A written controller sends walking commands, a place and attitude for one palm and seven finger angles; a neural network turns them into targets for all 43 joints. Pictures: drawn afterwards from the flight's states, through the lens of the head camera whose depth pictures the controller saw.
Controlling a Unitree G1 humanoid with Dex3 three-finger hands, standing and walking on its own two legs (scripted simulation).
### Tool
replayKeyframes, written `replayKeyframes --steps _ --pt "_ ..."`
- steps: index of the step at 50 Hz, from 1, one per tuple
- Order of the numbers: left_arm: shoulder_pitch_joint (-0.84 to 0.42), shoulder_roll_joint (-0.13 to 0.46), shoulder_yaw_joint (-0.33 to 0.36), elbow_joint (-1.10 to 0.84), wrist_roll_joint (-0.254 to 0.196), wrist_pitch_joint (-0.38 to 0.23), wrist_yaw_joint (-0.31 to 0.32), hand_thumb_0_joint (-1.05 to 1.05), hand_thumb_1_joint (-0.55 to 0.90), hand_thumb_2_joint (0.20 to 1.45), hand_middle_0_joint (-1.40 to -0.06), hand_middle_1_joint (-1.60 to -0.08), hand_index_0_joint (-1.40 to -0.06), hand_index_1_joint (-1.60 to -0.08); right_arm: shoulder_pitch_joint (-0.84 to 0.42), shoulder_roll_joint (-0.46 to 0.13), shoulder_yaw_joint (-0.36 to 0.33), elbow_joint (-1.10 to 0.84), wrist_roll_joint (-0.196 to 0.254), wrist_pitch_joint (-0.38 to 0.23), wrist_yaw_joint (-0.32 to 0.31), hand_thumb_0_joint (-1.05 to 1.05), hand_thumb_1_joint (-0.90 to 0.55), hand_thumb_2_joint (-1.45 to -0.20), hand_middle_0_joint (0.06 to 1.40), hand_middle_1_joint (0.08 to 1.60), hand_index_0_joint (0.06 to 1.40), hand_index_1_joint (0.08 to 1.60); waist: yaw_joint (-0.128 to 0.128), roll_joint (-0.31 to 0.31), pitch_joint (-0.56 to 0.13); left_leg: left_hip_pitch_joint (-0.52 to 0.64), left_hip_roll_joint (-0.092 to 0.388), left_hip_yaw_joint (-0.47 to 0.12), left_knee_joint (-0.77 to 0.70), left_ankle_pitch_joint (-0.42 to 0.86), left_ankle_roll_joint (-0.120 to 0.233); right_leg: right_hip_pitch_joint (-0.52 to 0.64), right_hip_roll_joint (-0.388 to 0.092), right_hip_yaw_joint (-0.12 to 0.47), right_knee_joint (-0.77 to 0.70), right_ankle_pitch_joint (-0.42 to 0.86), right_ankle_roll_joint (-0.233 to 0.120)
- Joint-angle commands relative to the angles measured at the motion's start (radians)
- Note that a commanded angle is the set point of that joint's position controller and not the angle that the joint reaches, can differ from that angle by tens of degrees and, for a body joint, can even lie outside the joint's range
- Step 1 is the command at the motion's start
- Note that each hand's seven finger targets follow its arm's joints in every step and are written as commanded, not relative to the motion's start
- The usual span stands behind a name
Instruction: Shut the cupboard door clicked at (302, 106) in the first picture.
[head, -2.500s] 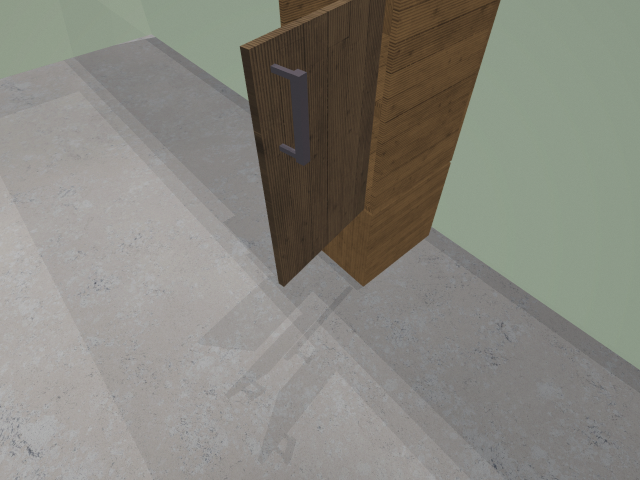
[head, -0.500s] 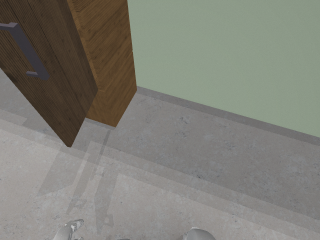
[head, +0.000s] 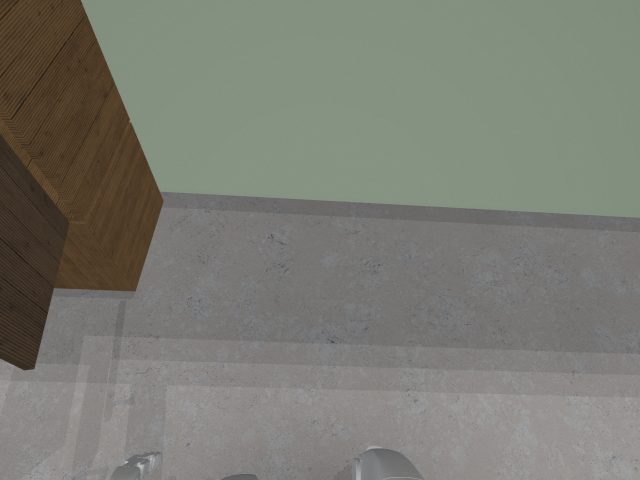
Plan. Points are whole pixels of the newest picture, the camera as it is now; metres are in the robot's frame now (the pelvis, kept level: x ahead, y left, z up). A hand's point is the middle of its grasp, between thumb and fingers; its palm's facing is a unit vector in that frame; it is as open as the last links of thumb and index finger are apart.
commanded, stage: walk around to get in front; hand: left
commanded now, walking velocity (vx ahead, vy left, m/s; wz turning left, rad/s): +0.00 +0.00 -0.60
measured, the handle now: out of the picture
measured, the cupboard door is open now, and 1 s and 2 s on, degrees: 100 100 100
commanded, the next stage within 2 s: none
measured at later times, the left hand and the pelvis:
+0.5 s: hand (229, 451) +0.16 +0.13 -0.18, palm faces -0.29 -0.93 -0.22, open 7.4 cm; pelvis +0.02 -0.03 -0.01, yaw -18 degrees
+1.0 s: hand (288, 420) +0.21 +0.05 -0.17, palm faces -0.55 -0.79 -0.25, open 7.4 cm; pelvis +0.02 -0.07 +0.00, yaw -36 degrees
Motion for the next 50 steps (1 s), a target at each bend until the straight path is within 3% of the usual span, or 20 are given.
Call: replayKeyframes --steps 1,5,7,8,9,10,14,19,22,23,24,25,27,30,33,36,38,39,42,50 --pt "-0.067 0.035 0.006 -0.105 -0.005 -0.033 -0.016 0.000 0.900 0.900 -0.200 -0.300 -0.200 -0.300 0.084 -0.212 -0.066 -0.032 -0.001 -0.013 -0.019 0.000 -0.900 -0.900 0.200 0.300 0.200 0.300 -0.046 0.233 -0.160 0.204 0.221 -0.070 -0.154 0.625 0.110 -0.001 -0.051 -0.059 -0.106 0.006 0.014" --pt "-0.076 0.039 0.001 -0.109 -0.006 -0.043 -0.015 0.000 0.900 0.900 -0.200 -0.300 -0.200 -0.300 0.111 -0.234 -0.078 -0.014 0.002 -0.007 -0.005 0.000 -0.900 -0.900 0.200 0.300 0.200 0.300 -0.061 0.275 -0.159 0.210 0.243 -0.020 -0.114 0.629 0.090 0.108 -0.028 -0.111 -0.328 0.041 -0.009" --pt "-0.013 0.059 0.007 -0.092 -0.007 -0.050 -0.010 0.000 0.900 0.900 -0.200 -0.300 -0.200 -0.300 0.082 -0.239 -0.083 -0.022 0.008 -0.001 0.000 0.000 -0.900 -0.900 0.200 0.300 0.200 0.300 -0.019 0.232 -0.166 0.149 0.232 0.017 -0.027 0.556 0.043 0.256 -0.021 -0.120 -0.531 0.204 -0.027" --pt "0.068 0.111 0.018 -0.065 -0.003 -0.057 -0.002 0.000 0.900 0.900 -0.200 -0.300 -0.200 -0.300 0.058 -0.226 -0.083 -0.035 0.016 0.001 0.004 0.000 -0.900 -0.900 0.200 0.300 0.200 0.300 0.023 0.131 -0.192 0.019 0.203 0.047 0.101 0.427 -0.005 0.436 -0.078 -0.047 -0.643 0.400 -0.058" --pt "0.141 0.232 0.044 -0.043 0.008 -0.067 0.016 0.000 0.900 0.900 -0.200 -0.300 -0.200 -0.300 0.020 -0.143 -0.064 -0.084 0.028 0.005 0.008 0.000 -0.900 -0.900 0.200 0.300 0.200 0.300 0.056 -0.234 -0.196 -0.267 0.052 0.146 0.335 -0.067 -0.073 0.618 -0.355 0.303 -0.711 0.749 -0.157" --pt "0.191 0.274 0.050 -0.026 -0.010 -0.065 0.030 0.000 0.900 0.900 -0.200 -0.300 -0.200 -0.300 -0.043 -0.140 -0.054 -0.115 0.029 0.020 0.003 0.000 -0.900 -0.900 0.200 0.300 0.200 0.300 0.101 -0.254 -0.195 -0.315 0.009 0.009 0.502 -0.352 -0.079 0.533 -0.468 0.370 -0.702 0.949 -0.253" --pt "0.008 0.172 0.029 -0.080 -0.001 -0.053 0.051 0.000 0.900 0.900 -0.200 -0.300 -0.200 -0.300 -0.042 -0.131 -0.059 -0.069 0.025 0.038 0.003 0.000 -0.900 -0.900 0.200 0.300 0.200 0.300 0.003 -0.196 -0.123 -0.280 0.017 -0.074 0.565 -0.166 -0.080 0.331 -0.282 0.246 -0.685 0.671 -0.221" --pt "0.005 0.190 0.035 -0.081 0.004 -0.053 0.045 0.000 0.900 0.900 -0.200 -0.300 -0.200 -0.300 -0.014 -0.102 -0.054 -0.057 0.031 0.027 0.006 0.000 -0.900 -0.900 0.200 0.300 0.200 0.300 -0.006 -0.116 -0.169 -0.120 -0.049 -0.029 0.238 -0.122 -0.075 0.304 -0.246 0.289 -0.644 0.671 -0.218" --pt "-0.032 0.169 0.032 -0.086 -0.007 -0.048 0.040 0.000 0.900 0.900 -0.200 -0.300 -0.200 -0.300 0.075 -0.117 -0.053 -0.035 0.032 0.010 -0.004 0.000 -0.900 -0.900 0.200 0.300 0.200 0.300 -0.056 -0.116 -0.186 0.053 -0.057 -0.024 -0.034 0.043 -0.059 0.234 -0.188 0.285 -0.580 0.623 -0.149" --pt "-0.035 0.127 0.025 -0.100 -0.013 -0.043 0.036 0.000 0.900 0.900 -0.200 -0.300 -0.200 -0.300 0.113 -0.167 -0.060 -0.024 0.026 -0.001 -0.009 0.000 -0.900 -0.900 0.200 0.300 0.200 0.300 -0.069 -0.003 -0.202 0.167 0.041 -0.126 -0.173 0.092 -0.020 0.121 -0.117 0.236 -0.500 0.480 -0.096" --pt "0.002 0.063 0.012 -0.120 -0.022 -0.038 0.024 0.000 0.900 0.900 -0.200 -0.300 -0.200 -0.300 0.123 -0.275 -0.078 -0.030 0.007 -0.010 -0.011 0.000 -0.900 -0.900 0.200 0.300 0.200 0.300 -0.060 0.298 -0.212 0.255 0.301 -0.395 -0.253 0.212 0.089 -0.051 0.019 0.088 -0.287 0.100 -0.028" --pt "-0.020 0.083 0.007 -0.138 -0.011 -0.046 0.018 0.000 0.900 0.900 -0.200 -0.300 -0.200 -0.300 0.130 -0.297 -0.081 -0.048 0.006 -0.008 -0.015 0.000 -0.900 -0.900 0.200 0.300 0.200 0.300 -0.071 0.297 -0.200 0.198 0.432 -0.460 -0.266 0.304 0.186 -0.061 -0.002 0.034 -0.053 -0.141 -0.010" --pt "-0.053 0.082 0.023 -0.115 0.000 -0.044 0.002 0.000 0.900 0.900 -0.200 -0.300 -0.200 -0.300 0.081 -0.248 -0.069 -0.050 -0.003 -0.018 -0.017 0.000 -0.900 -0.900 0.200 0.300 0.200 0.300 -0.042 0.256 -0.149 0.145 0.343 -0.329 -0.224 0.512 0.180 -0.089 -0.050 0.045 0.125 -0.085 0.005" --pt "-0.053 0.042 0.008 -0.110 -0.006 -0.037 -0.013 0.000 0.900 0.900 -0.200 -0.300 -0.200 -0.300 0.032 -0.223 -0.066 -0.064 -0.005 -0.011 -0.016 0.000 -0.900 -0.900 0.200 0.300 0.200 0.300 -0.031 0.252 -0.152 0.178 0.248 -0.084 -0.148 0.633 0.117 -0.014 -0.065 -0.040 -0.055 -0.048 0.013" --pt "-0.065 0.035 0.002 -0.110 -0.007 -0.043 -0.017 0.000 0.900 0.900 -0.200 -0.300 -0.200 -0.300 0.071 -0.243 -0.078 -0.042 -0.002 -0.004 -0.008 0.000 -0.900 -0.900 0.200 0.300 0.200 0.300 -0.055 0.266 -0.179 0.189 0.242 -0.032 -0.108 0.606 0.093 0.100 -0.033 -0.101 -0.278 0.001 -0.003" --pt "0.045 0.074 0.014 -0.078 -0.005 -0.052 -0.011 0.000 0.900 0.900 -0.200 -0.300 -0.200 -0.300 0.028 -0.250 -0.085 -0.049 0.010 0.006 0.001 0.000 -0.900 -0.900 0.200 0.300 0.200 0.300 0.004 0.204 -0.178 0.066 0.214 0.027 0.022 0.398 0.019 0.322 -0.026 -0.118 -0.576 0.268 -0.029" --pt "0.170 0.260 0.052 -0.040 0.004 -0.065 0.019 0.000 0.900 0.900 -0.200 -0.300 -0.200 -0.300 -0.068 -0.128 -0.057 -0.126 0.028 0.014 0.010 0.000 -0.900 -0.900 0.200 0.300 0.200 0.300 0.082 -0.314 -0.166 -0.337 -0.004 0.093 0.416 -0.343 -0.082 0.533 -0.425 0.399 -0.734 0.733 -0.206" --pt "0.193 0.283 0.047 -0.039 -0.008 -0.059 0.025 0.000 0.900 0.900 -0.200 -0.300 -0.200 -0.300 -0.073 -0.152 -0.052 -0.130 0.030 0.027 0.006 0.000 -0.900 -0.900 0.200 0.300 0.200 0.300 0.101 -0.238 -0.169 -0.311 0.008 -0.045 0.524 -0.355 -0.070 0.422 -0.453 0.406 -0.742 0.620 -0.269" --pt "0.046 0.174 0.033 -0.071 -0.002 -0.057 0.047 0.000 0.900 0.900 -0.200 -0.300 -0.200 -0.300 -0.082 -0.145 -0.059 -0.089 0.028 0.029 0.002 0.000 -0.900 -0.900 0.200 0.300 0.200 0.300 0.021 -0.211 -0.156 -0.316 0.018 -0.086 0.567 -0.186 -0.078 0.393 -0.299 0.277 -0.677 0.700 -0.232" --pt "0.010 0.176 0.033 -0.070 0.000 -0.054 0.042 0.000 0.900 0.900 -0.200 -0.300 -0.200 -0.300 0.003 -0.109 -0.051 -0.057 0.035 0.016 0.000 0.000 -0.900 -0.900 0.200 0.300 0.200 0.300 -0.023 -0.116 -0.197 -0.047 -0.065 -0.042 0.072 -0.040 -0.067 0.314 -0.220 0.298 -0.610 0.695 -0.187"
